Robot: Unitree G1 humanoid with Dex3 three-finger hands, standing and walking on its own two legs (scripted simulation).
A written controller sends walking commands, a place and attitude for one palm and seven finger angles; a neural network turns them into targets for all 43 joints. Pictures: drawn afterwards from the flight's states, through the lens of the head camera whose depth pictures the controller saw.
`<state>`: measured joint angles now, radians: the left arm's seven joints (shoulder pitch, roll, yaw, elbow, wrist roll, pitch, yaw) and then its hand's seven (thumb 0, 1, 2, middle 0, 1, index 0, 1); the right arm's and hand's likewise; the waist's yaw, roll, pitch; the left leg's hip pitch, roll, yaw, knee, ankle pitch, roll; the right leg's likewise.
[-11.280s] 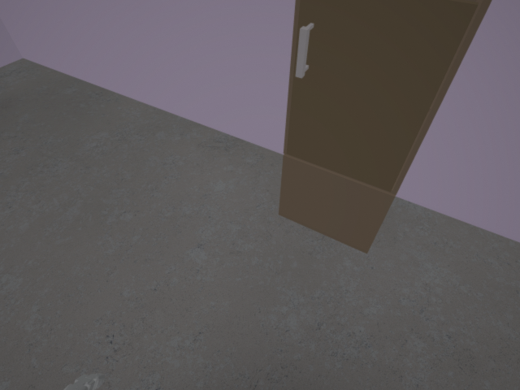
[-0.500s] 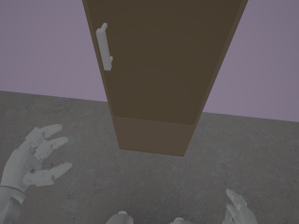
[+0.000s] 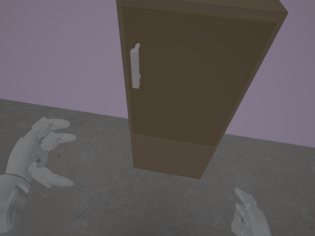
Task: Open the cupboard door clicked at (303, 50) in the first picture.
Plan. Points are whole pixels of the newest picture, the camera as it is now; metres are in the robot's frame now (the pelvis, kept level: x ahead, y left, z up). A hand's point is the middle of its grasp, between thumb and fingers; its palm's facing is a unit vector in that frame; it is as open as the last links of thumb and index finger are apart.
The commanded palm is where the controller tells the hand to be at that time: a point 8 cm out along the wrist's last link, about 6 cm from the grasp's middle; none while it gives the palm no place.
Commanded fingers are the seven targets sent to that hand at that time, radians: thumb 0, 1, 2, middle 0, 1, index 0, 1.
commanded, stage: raise the hand with hooked fingers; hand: left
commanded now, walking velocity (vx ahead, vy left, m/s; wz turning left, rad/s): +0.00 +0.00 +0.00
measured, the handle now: (136, 66) +0.59 +0.13 +0.11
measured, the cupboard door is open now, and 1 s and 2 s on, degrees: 0 0 0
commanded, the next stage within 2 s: move the hooked fingers beside the handle in 0.86 s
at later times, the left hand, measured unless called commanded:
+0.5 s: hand (50, 129) +0.30 +0.27 +0.14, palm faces -0.04 -1.00 -0.03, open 14.0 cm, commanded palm +0.26 +0.31 +0.13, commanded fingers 0.00 -0.50 0.30 -0.30 -1.20 -0.30 -1.20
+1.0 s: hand (68, 133) +0.29 +0.23 +0.13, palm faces -0.03 -1.00 -0.02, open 14.0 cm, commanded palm +0.27 +0.28 +0.13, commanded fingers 0.00 -0.50 0.30 -0.30 -1.20 -0.30 -1.20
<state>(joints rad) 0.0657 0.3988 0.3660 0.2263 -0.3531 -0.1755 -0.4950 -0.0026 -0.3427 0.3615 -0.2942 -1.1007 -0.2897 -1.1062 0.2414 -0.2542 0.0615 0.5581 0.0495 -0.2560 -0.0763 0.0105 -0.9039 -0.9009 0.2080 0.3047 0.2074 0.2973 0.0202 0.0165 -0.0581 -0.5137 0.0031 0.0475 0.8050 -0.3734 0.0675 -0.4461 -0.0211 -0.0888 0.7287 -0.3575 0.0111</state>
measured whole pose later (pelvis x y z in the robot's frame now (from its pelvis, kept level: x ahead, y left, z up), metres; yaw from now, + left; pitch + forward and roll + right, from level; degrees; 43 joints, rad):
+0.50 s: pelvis +0.00 -0.01 +0.02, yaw +0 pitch +2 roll -2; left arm -0.13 0.49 0.44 0.39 -0.35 -0.07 -0.56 -0.01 -0.50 0.30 -0.30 -1.20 -0.30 -1.20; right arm 0.29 -0.28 0.07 0.59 0.06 -0.21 -0.09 0.01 -0.90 -0.90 0.21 0.30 0.21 0.30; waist 0.01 0.03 -0.04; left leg -0.38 0.00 0.05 0.65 -0.31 0.06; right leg -0.32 -0.02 -0.09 0.59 -0.30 0.00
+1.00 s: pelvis +0.00 -0.04 +0.02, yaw +0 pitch +2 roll -1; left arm -0.11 0.45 0.43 0.42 -0.36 -0.10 -0.56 -0.01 -0.50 0.30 -0.31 -1.20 -0.30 -1.20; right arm 0.26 -0.28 0.06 0.59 0.07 -0.21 -0.10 0.01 -0.90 -0.90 0.21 0.30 0.21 0.30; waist 0.02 0.04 -0.03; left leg -0.38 0.03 0.04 0.65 -0.31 0.02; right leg -0.34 0.01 -0.09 0.61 -0.32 -0.04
